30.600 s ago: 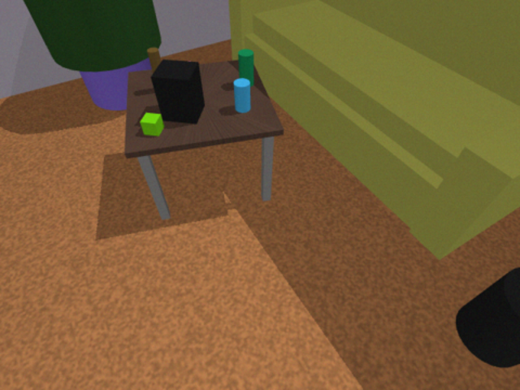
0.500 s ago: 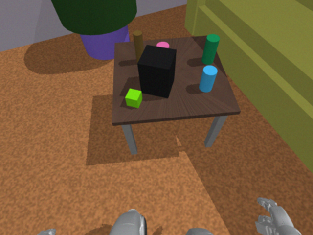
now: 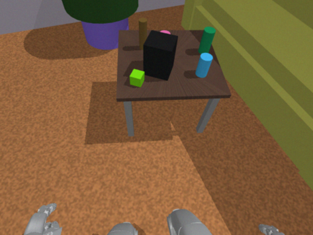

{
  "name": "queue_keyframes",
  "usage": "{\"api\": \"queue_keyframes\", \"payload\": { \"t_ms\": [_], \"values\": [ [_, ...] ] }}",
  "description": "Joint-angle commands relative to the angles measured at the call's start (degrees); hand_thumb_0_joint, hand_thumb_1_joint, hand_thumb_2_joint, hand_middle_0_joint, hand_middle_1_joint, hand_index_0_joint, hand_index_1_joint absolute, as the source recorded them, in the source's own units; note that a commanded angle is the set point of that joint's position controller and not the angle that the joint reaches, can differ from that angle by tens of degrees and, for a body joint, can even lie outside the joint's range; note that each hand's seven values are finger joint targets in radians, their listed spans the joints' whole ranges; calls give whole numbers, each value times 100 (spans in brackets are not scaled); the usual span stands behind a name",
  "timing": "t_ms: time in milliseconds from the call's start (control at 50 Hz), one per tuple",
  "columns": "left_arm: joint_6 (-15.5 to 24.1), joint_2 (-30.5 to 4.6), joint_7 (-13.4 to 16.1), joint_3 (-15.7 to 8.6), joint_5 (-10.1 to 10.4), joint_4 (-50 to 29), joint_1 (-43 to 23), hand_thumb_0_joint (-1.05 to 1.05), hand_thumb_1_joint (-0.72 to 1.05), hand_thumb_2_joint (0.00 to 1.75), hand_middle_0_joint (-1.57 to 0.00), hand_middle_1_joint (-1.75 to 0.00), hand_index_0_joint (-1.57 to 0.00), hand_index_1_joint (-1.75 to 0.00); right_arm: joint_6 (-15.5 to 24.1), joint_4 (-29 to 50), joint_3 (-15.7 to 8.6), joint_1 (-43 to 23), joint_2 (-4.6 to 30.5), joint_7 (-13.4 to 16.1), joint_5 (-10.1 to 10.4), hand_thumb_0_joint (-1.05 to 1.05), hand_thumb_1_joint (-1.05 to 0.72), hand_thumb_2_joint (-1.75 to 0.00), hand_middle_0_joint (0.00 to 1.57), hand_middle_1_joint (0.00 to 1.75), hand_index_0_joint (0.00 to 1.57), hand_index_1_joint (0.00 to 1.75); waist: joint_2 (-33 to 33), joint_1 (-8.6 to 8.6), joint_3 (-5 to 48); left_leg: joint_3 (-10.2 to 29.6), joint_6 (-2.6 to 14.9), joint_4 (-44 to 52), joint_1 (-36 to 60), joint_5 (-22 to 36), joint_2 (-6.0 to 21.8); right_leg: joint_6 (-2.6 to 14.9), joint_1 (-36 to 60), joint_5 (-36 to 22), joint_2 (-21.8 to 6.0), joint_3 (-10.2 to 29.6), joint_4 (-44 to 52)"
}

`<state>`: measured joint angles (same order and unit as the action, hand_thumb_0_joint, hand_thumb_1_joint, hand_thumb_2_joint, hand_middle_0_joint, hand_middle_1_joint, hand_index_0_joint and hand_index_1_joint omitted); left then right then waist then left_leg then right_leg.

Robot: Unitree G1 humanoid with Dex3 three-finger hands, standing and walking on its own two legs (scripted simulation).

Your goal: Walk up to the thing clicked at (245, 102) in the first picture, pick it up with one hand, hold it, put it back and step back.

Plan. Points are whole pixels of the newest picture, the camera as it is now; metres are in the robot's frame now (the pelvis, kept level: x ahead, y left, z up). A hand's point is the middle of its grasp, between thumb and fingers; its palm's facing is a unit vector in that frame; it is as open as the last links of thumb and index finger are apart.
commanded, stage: step back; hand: right
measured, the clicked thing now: (203, 65) +0.92 -0.28 -0.24
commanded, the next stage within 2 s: stand in 1.66 s
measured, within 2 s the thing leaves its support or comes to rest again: neither
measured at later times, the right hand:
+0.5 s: hand out of the picture -0.10 -0.28 -0.16, palm faces -0.08 +0.91 -0.41, open 7.4 cm
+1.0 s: hand out of the picture -0.19 -0.28 -0.14, palm faces -0.02 +0.92 -0.39, open 7.4 cm
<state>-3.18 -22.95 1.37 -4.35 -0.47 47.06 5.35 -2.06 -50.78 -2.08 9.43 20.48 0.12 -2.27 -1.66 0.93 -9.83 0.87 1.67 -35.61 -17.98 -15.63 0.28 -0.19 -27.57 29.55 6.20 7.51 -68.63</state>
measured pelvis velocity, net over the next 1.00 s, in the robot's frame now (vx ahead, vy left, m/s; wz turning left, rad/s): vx -0.26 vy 0.00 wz -0.02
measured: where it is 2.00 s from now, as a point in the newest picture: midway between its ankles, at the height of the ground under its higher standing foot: outside the picture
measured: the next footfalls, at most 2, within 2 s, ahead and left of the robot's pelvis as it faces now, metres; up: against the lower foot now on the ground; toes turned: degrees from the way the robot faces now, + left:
right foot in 0.18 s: -0.07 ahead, -0.14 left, +0.00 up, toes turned -2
left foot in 0.52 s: -0.18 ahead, +0.11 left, +0.00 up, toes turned -2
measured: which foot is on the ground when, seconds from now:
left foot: down 0.00-0.22, up 0.24-0.50, down 0.52-1.00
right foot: up 0.00-0.16, down 0.18-0.52, up 0.54-0.78, down 0.80-1.00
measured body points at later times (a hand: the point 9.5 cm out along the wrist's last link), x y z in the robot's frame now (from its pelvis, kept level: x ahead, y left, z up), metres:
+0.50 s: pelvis -0.17 +0.00 -0.01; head -0.12 -0.01 +0.43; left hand -0.06 +0.32 -0.12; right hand -0.09 -0.33 -0.13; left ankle -0.19 +0.11 -0.73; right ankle -0.11 -0.14 -0.73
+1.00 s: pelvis -0.26 +0.00 +0.00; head -0.25 +0.00 +0.45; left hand -0.21 +0.31 -0.13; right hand -0.18 -0.32 -0.12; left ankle -0.22 +0.12 -0.73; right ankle -0.27 -0.14 -0.73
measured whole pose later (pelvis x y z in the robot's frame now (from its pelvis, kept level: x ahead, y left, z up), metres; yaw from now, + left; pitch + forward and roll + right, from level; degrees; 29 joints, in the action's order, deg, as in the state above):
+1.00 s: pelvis -0.26 +0.00 +0.00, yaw -1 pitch -2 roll -1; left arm 0.4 -20.2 -1.4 -3.1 -2.6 56.5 14.2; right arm 0.4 -55.6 -3.2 12.4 22.7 -1.0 -1.8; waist 0.8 -1.6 -2.9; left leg 1.9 -0.2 -36.4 -17.5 -22.0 -0.2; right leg -0.3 -11.7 19.3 -0.1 1.1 -32.8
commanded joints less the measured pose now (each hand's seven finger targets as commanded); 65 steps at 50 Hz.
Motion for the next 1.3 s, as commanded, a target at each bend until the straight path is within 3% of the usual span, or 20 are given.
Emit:
{"api": "queue_keyframes", "payload": {
  "t_ms": [0,140,180,200,220,280,460,480,500,520,540,600,700,760,820,960,1020,1060,1180,1280],
  "values": [
    [128,-932,23,-291,-78,-353,349,0,90,90,-20,-30,-20,-30,142,548,-420,-112,1459,150,23,0,-90,-90,20,30,20,30,977,-20,1102,1243,1264,897,1136,2671,1344,-192,-37,102,-202,-50,591],
    [242,-855,-52,-260,-122,80,1187,0,90,90,-20,-30,-20,-30,-37,667,-458,-332,1731,93,110,0,-90,-90,20,30,20,30,1285,-306,1789,1010,798,414,706,1804,1302,147,1818,-1334,-481,-804,4416],
    [284,-1577,-57,-478,-240,-6,1123,0,90,90,-20,-30,-20,-30,-16,815,-296,-377,1176,74,181,0,-90,-90,20,30,20,30,-538,-292,1406,528,53,-726,-1275,-410,51,685,2266,-1557,-1827,1412,4644],
    [240,-2158,-55,-586,-235,-178,635,0,90,90,-20,-30,-20,-30,-36,816,-347,-630,1207,192,166,0,-90,-90,20,30,20,30,-1611,-591,1036,415,-179,-2202,-1177,-1935,-491,1703,834,-1612,-3024,2495,5189],
    [280,-1993,-27,-537,-207,-339,341,0,90,90,-20,-30,-20,-30,-61,763,-431,-587,1419,209,164,0,-90,-90,20,30,20,30,-1135,-379,709,1045,-221,-3002,-975,-1859,-307,1780,219,-1794,-3097,2460,5199],
    [267,-1291,41,-372,-206,-474,-330,0,90,90,-20,-30,-20,-30,-9,479,-362,0,1326,190,238,0,-90,-90,20,30,20,30,-458,44,731,808,-237,-3346,-845,-1115,-667,1164,588,-3222,-1975,417,4312],
    [85,-1334,40,-286,-132,-503,9,0,90,90,-20,-30,-20,-30,124,206,-377,631,1157,136,64,0,-90,-90,20,30,20,30,-814,-60,1420,-273,-110,1031,449,-144,-253,846,1715,-3012,-1899,241,3256],
    [57,-1131,18,-182,-135,-488,265,0,90,90,-20,-30,-20,-30,144,130,-453,587,1355,150,15,0,-90,-90,20,30,20,30,-290,-124,1374,381,26,1350,957,21,43,564,971,-2262,-1601,73,2849],
    [53,-824,-12,-109,-95,-486,434,0,90,90,-20,-30,-20,-30,166,216,-551,406,1811,149,-89,0,-90,-90,20,30,20,30,1042,-214,1288,2294,553,1669,1319,377,1387,204,-248,-462,-797,-501,1789],
    [60,-1104,80,-218,-95,-542,-64,0,90,90,-20,-30,-20,-30,150,368,-615,267,2407,81,-29,0,-90,-90,20,30,20,30,1396,134,1193,3114,1374,1885,107,454,2280,60,5,837,-483,-338,864],
    [40,-1194,87,-262,-155,-426,-245,0,90,90,-20,-30,-20,-30,199,373,-616,8,2256,98,-35,0,-90,-90,20,30,20,30,1034,99,948,3082,1498,1950,-462,376,2298,101,284,630,-454,125,171],
    [72,-1097,-20,-277,-33,-53,387,0,90,90,-20,-30,-20,-30,304,359,-388,-422,1638,174,-25,0,-90,-90,20,30,20,30,685,-344,928,1461,928,1456,-224,415,1367,146,317,-258,-332,273,56],
    [252,-959,-223,-218,-141,53,322,0,90,90,-20,-30,-20,-30,330,284,-459,-107,1607,68,-89,0,-90,-90,20,30,20,30,1136,7,923,1517,937,1671,456,-1768,1342,16,719,226,-598,-496,2694],
    [420,-930,-156,-267,-184,472,913,0,90,90,-20,-30,-20,-30,216,277,-413,-168,1508,36,-44,0,-90,-90,20,30,20,30,854,-294,984,844,564,798,-249,-1046,989,300,2253,-917,-447,-588,4987],
    [533,-1881,-118,-461,-297,302,440,0,90,90,-20,-30,-20,-30,254,320,-367,-445,1237,60,17,0,-90,-90,20,30,20,30,-726,-418,379,568,-232,-1262,-973,-1574,79,1437,802,1946,-2733,2703,5739],
    [505,-1259,-185,-199,-174,310,19,0,90,90,-20,-30,-20,-30,471,-178,-353,246,1071,-34,81,0,-90,-90,20,30,20,30,-687,9,746,-79,-147,855,806,-391,-139,751,825,-572,-1635,420,4666],
    [424,-809,-200,-22,-16,450,244,0,90,90,-20,-30,-20,-30,561,-190,-420,107,1546,36,23,0,-90,-90,20,30,20,30,801,-101,944,2453,587,2056,1016,-1385,1398,174,341,-416,-732,-542,3125],
    [425,-1064,-171,-98,-56,553,326,0,90,90,-20,-30,-20,-30,551,-149,-446,-114,1667,16,5,0,-90,-90,20,30,20,30,620,-167,721,2502,937,2181,329,-1728,1651,208,775,6,-845,-486,2768],
    [584,-1141,-132,-137,-115,868,504,0,90,90,-20,-30,-20,-30,465,-201,-262,-412,1134,-9,156,0,-90,-90,20,30,20,30,479,-328,1042,801,12,1055,-319,-285,457,429,2261,-1007,-1141,33,4721],
    [582,-1306,-127,-128,-108,765,-24,0,90,90,-20,-30,-20,-30,517,-453,-239,-212,1048,8,95,0,-90,-90,20,30,20,30,-215,-101,741,285,-62,591,-2,277,170,786,1732,-1429,-1828,379,4782]
  ]
}}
